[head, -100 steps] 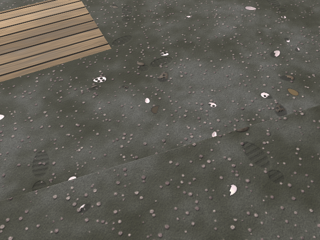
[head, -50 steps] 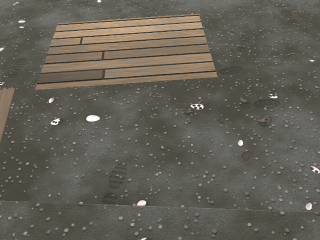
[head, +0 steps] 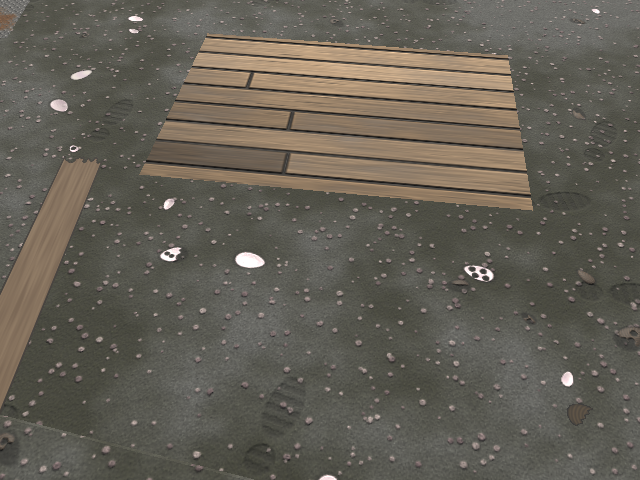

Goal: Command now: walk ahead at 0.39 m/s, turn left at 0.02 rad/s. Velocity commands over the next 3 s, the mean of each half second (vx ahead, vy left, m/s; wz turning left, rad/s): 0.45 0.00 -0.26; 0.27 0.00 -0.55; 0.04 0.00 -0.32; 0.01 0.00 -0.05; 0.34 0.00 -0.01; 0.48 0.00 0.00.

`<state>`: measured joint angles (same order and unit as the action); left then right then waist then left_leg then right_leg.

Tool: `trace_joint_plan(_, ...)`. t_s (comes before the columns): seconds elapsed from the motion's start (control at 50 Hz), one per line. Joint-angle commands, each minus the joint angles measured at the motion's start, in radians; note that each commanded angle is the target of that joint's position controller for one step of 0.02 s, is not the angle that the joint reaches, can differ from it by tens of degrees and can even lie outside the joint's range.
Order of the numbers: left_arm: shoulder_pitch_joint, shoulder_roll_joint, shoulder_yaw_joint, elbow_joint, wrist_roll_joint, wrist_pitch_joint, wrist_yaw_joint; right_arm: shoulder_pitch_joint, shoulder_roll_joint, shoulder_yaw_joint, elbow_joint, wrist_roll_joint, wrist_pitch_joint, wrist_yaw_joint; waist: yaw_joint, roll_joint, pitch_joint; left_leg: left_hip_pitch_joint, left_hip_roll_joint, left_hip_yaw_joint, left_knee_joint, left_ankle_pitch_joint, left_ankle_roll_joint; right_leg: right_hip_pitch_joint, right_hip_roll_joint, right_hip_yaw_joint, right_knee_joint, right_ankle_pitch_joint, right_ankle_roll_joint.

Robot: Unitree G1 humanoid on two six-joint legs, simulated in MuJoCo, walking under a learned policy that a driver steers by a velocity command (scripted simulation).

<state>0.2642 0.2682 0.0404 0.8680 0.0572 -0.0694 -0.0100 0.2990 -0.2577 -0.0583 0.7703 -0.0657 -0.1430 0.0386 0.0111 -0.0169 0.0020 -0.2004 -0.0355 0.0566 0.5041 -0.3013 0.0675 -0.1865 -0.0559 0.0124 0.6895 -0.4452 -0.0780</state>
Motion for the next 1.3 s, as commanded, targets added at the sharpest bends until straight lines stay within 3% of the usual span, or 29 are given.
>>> trace_joint_plan(0.02,-0.204,0.04,0.001,-0.124,-0.011,-0.07,-0.022,0.302,-0.153,-0.033,0.043,-0.017,-0.014,-0.01,-0.136,0.131,0.113,0.493,0.433,-0.637,-0.316,0.035,0.301,-0.781,0.06,0.154,0.455,-0.036,-0.049)
trace_joint_plan(0.08,-0.147,0.048,0.008,-0.086,0.037,-0.05,-0.02,0.171,-0.018,0.031,0.035,-0.01,0.014,-0.011,-0.024,0.09,0.081,0.308,0.308,-0.354,-0.332,0.186,0.192,-0.633,-0.012,0.071,0.453,0.147,-0.061)
trace_joint_plan(0.12,-0.172,0.014,0.002,-0.084,0.018,-0.03,-0.045,0.148,-0.008,0.041,0.023,-0.013,0.021,-0.027,-0.018,0.078,0.063,0.264,0.276,-0.228,-0.381,0.288,0.164,-0.6,-0.013,0.039,0.379,0.286,-0.04)
trace_joint_plan(0.22,-0.319,-0.028,-0.016,-0.134,-0.003,-0.003,-0.076,0.27,-0.04,0.047,0.11,-0.02,0.022,-0.016,-0.063,0.089,0.085,0.204,0.24,-0.03,-0.406,0.558,0.147,-0.498,0.013,-0.056,0.018,0.491,0.011)
trace_joint_plan(0.3,-0.341,0.031,0.003,-0.159,-0.005,-0.002,-0.076,0.261,-0.077,0.038,0.15,-0.038,0.033,0.011,-0.026,0.103,0.097,0.226,0.276,0.032,-0.361,0.694,0.12,-0.418,0.049,-0.048,-0.027,0.482,-0.018)
trace_joint_plan(0.32,-0.244,0.041,0.011,-0.145,0.002,-0.009,-0.071,0.216,-0.089,0.04,0.124,-0.076,0.028,0.009,0.034,0.123,0.07,0.157,0.273,0.07,-0.294,0.848,0.097,-0.282,0.07,-0.057,0.12,0.536,-0.032)
trace_joint_plan(0.38,0.018,0.183,0.071,-0.073,-0.043,-0.051,-0.044,0.146,-0.204,0.005,0.094,-0.032,0.012,0.001,0.142,0.064,0.014,-0.071,0.19,0.152,0.109,1.092,-0.021,0.171,0.228,-0.156,0.041,0.344,-0.06)
trace_joint_plan(0.4,0.145,0.188,0.078,-0.033,-0.028,-0.058,-0.027,0.266,-0.134,0.035,0.139,-0.061,0.012,0.015,0.138,0.025,-0.09,-0.312,0.197,0.076,0.415,0.91,-0.091,0.507,0.139,0.04,0.107,0.467,-0.184)
trace_joint_plan(0.42,0.395,0.162,0.065,0.036,-0.018,-0.036,-0.022,0.325,-0.058,0.054,0.151,-0.073,0.017,0.043,0.18,-0.161,-0.336,-0.487,0.003,0.069,1.007,-0.198,-0.226,0.791,-0.109,0.461,-0.014,0.648,-0.448)
trace_joint_plan(0.44,0.572,0.166,0.062,0.097,-0.001,-0.056,-0.025,0.135,-0.007,0.07,0.045,-0.018,0.013,0.066,0.267,-0.085,-0.326,-0.786,-0.057,-0.176,1.146,-0.299,-0.192,0.832,-0.209,0.802,-0.207,0.274,-0.447)
trace_joint_plan(0.46,0.453,0.168,0.069,0.084,-0.008,-0.087,-0.027,-0.113,-0.071,0.057,-0.022,0.02,0.004,0.047,0.28,-0.044,0.03,-0.953,0.025,-0.25,1.134,-0.234,-0.172,0.539,-0.202,0.76,-0.251,0.196,-0.339)
trace_joint_plan(0.48,0.285,0.099,0.042,0.058,-0.014,-0.096,-0.033,-0.107,-0.103,0.056,-0.031,0.012,0.009,0.018,0.188,0.031,0.012,-0.826,0.063,-0.271,1.07,-0.163,-0.144,0.301,-0.197,0.703,-0.264,0.223,-0.341)
trace_joint_plan(0.52,-0.037,-0.029,-0.023,-0.008,0.015,-0.085,-0.046,0.011,0.001,0.088,0.002,-0.046,0.046,-0.025,-0.035,0.041,0.064,-0.455,0.137,-0.251,0.827,-0.097,-0.069,-0.309,-0.132,0.577,-0.38,0.109,-0.331)
trace_joint_plan(0.58,-0.154,0.068,-0.003,-0.058,-0.014,-0.088,-0.034,0.046,-0.022,0.087,-0.041,-0.027,0.089,-0.031,-0.114,0.039,-0.002,-0.108,0.13,-0.092,0.532,-0.1,-0.105,-0.634,0.054,0.289,-0.377,0.098,-0.208)
trace_joint_plan(0.62,-0.128,0.147,0.023,-0.069,0.026,-0.098,-0.033,0.037,0.031,0.115,-0.061,-0.016,0.076,-0.01,-0.09,0.03,-0.003,0.112,0.093,-0.017,0.529,0.279,-0.115,-0.769,0.117,0.2,-0.251,0.296,-0.172)
trace_joint_plan(0.64,-0.088,0.089,0.012,-0.068,0.037,-0.111,-0.018,0.007,0.0,0.109,-0.061,-0.018,0.072,0.0,-0.044,0.073,0.003,-0.027,0.133,-0.159,0.378,0.549,-0.116,-0.64,0.122,0.217,-0.161,0.202,-0.148)
trace_joint_plan(0.68,0.114,0.1,0.02,-0.027,-0.011,-0.121,0.004,-0.138,-0.064,0.091,-0.145,-0.01,0.069,-0.003,0.053,-0.001,0.007,-0.285,0.087,-0.13,0.2,0.474,-0.125,-0.296,0.072,0.339,0.015,0.292,-0.171)
trace_joint_plan(0.7,0.236,0.036,0.002,-0.009,-0.032,-0.121,0.012,-0.244,-0.055,0.11,-0.146,-0.035,0.082,0.007,0.157,0.047,0.044,-0.435,0.121,-0.177,-0.079,0.599,-0.122,-0.131,0.106,0.32,0.106,-0.047,-0.123)
trace_joint_plan(0.76,0.276,0.11,-0.007,-0.016,-0.025,-0.052,-0.023,-0.202,-0.044,0.096,-0.129,0.017,0.077,0.006,0.103,-0.01,0.062,-0.067,0.078,-0.091,-0.255,0.808,-0.101,-0.33,0.105,0.417,0.197,-0.038,-0.123)
trace_joint_plan(0.8,0.237,0.08,-0.043,-0.062,-0.028,-0.029,-0.056,0.101,-0.159,0.024,-0.046,0.025,0.051,-0.008,-0.076,0.028,0.009,0.335,0.172,-0.064,-0.194,0.893,0.007,-0.524,0.14,0.402,0.419,0.075,-0.006)
trace_joint_plan(0.84,0.42,-0.018,-0.053,-0.121,-0.025,-0.036,-0.073,0.265,-0.222,-0.003,-0.071,0.005,0.062,0.016,-0.044,0.314,-0.565,0.923,0.606,-0.467,0.113,1.501,0.443,-0.78,0.264,0.14,1.128,-0.443,0.148)
trace_joint_plan(0.86,0.199,0.046,-0.028,-0.147,-0.129,0.024,0.005,0.213,-0.164,-0.01,-0.038,0.062,0.105,-0.013,-0.116,0.068,-0.357,0.724,0.544,-0.379,0.156,1.467,0.258,-0.924,0.142,0.141,1.336,-0.498,0.174)
trace_joint_plan(0.9,0.073,0.02,-0.033,-0.234,-0.13,0.059,0.077,0.036,-0.16,-0.009,-0.034,0.096,0.131,-0.068,-0.034,0.092,-0.22,0.419,0.553,-0.421,-0.068,0.7,0.249,-0.986,0.062,0.041,1.4,-0.31,0.205)
trace_joint_plan(0.98,-0.056,0.039,-0.007,-0.33,-0.09,0.137,0.103,-0.059,-0.135,0.015,-0.032,0.044,0.133,-0.099,0.03,0.098,0.023,-0.096,0.391,-0.157,-0.258,0.329,0.118,-0.793,0.033,0.066,1.243,0.015,0.183)
trace_joint_plan(1.1,-0.199,-0.022,-0.012,-0.431,-0.05,0.13,0.055,-0.05,-0.128,0.01,-0.044,0.042,0.148,-0.16,0.008,0.11,-0.042,-0.031,0.314,0.035,-0.156,0.328,0.103,-0.691,-0.002,0.022,0.682,0.429,0.184)
trace_joint_plan(1.2,-0.287,-0.011,-0.002,-0.436,-0.097,0.107,-0.006,-0.005,-0.219,-0.044,-0.047,0.081,0.16,-0.123,-0.056,0.205,-0.038,-0.022,0.394,-0.032,-0.214,0.105,0.111,-0.301,0.033,-0.056,0.115,0.202,0.114)
trace_joint_plan(1.26,-0.178,0.062,0.045,-0.356,-0.088,0.092,-0.007,0.052,-0.146,-0.029,-0.016,0.074,0.159,-0.099,-0.031,0.093,-0.03,-0.06,0.349,-0.009,-0.046,0.115,0.023,-0.037,0.065,-0.052,-0.194,0.357,0.042)
trace_joint_plan(1.28,-0.132,0.111,0.064,-0.343,-0.084,0.086,0.004,0.11,-0.083,-0.013,-0.001,0.042,0.149,-0.083,-0.031,-0.031,-0.079,-0.168,0.272,0.088,0.139,-0.007,-0.056,0.138,-0.014,0.039,-0.182,0.674,0.022)
trace_joint_plan(1.3,-0.075,0.179,0.068,-0.36,-0.044,0.089,0.016,0.121,-0.015,0.021,-0.058,0.008,0.135,-0.066,-0.033,-0.289,-0.186,-0.458,0.197,0.103,0.473,-0.426,-0.164,0.374,-0.304,0.386,-0.132,1.023,-0.147)
